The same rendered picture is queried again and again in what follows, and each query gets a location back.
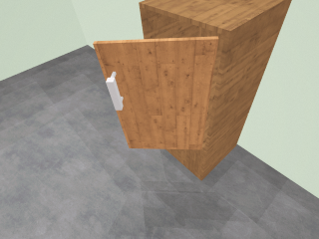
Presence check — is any handle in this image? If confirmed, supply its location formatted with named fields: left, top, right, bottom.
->
left=106, top=72, right=124, bottom=111

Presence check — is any cupboard door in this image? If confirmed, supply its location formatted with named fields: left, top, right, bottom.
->
left=93, top=36, right=219, bottom=150

